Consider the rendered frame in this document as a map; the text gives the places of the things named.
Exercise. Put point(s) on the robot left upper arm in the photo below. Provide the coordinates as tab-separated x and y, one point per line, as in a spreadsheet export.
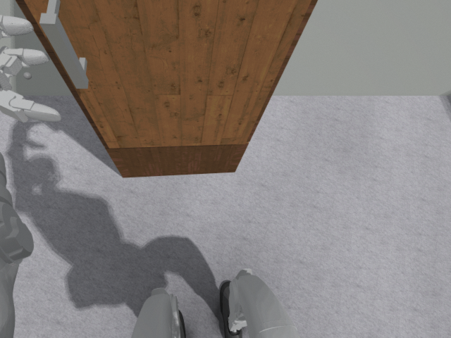
16	243

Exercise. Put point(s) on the cupboard door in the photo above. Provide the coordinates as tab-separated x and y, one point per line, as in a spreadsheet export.
177	72

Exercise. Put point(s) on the robot right thigh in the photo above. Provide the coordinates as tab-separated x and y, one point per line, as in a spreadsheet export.
264	313

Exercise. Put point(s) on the left robot hand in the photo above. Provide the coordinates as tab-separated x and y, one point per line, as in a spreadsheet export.
11	103

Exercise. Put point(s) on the handle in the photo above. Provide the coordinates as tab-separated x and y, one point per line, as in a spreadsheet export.
53	29

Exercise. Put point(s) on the right robot shin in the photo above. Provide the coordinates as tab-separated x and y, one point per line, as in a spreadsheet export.
236	322

